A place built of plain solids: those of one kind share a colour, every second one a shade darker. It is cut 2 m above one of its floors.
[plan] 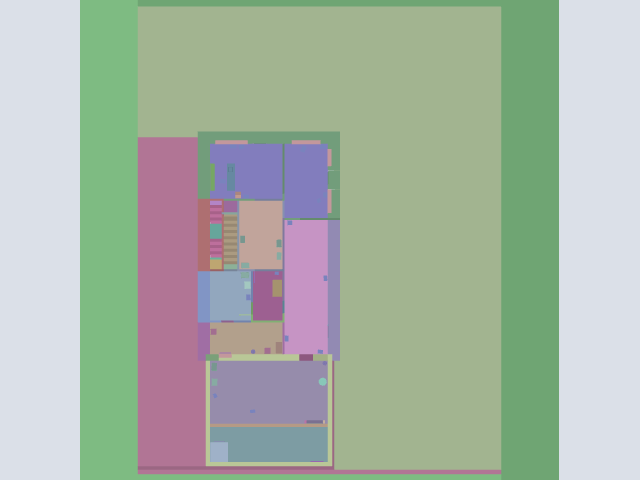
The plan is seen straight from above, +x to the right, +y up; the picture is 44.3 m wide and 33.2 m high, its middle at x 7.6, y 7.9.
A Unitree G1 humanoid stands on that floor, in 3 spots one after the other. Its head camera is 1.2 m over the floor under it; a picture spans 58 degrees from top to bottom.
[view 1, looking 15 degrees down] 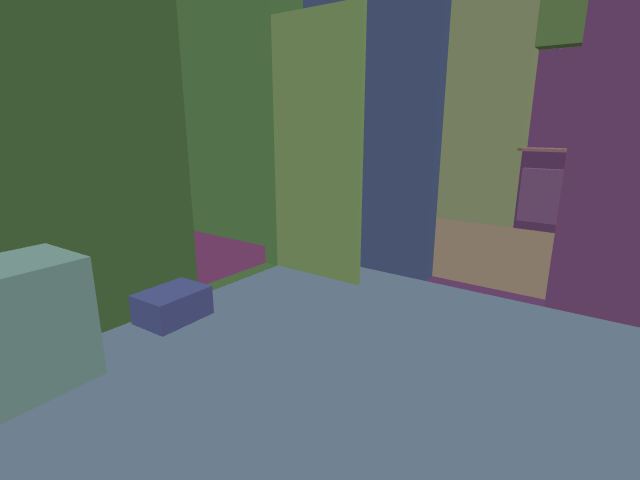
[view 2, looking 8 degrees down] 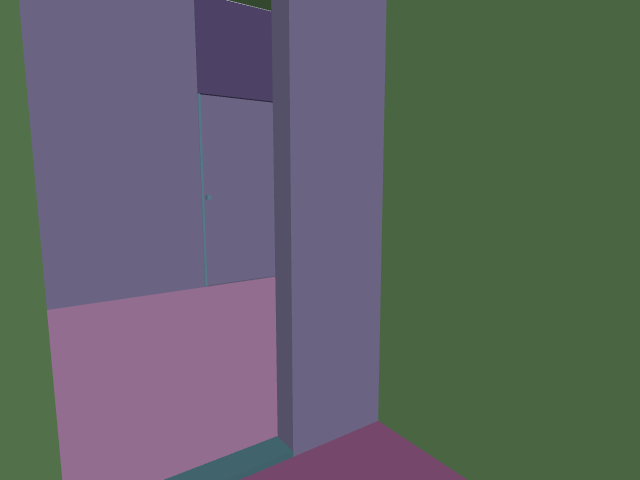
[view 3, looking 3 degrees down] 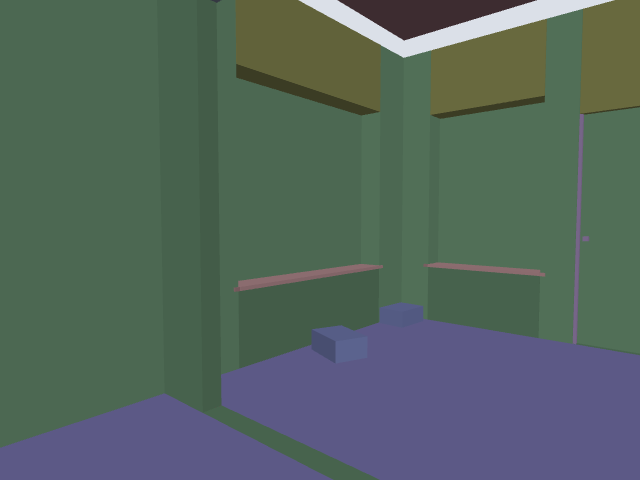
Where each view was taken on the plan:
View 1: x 0.41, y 5.44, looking -54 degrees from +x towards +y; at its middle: door_leaf_backshop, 3.46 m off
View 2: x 3.51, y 3.74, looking -35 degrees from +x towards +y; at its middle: wall_lobby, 1.84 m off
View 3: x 3.51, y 11.85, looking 41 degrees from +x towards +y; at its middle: wall_sales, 4.51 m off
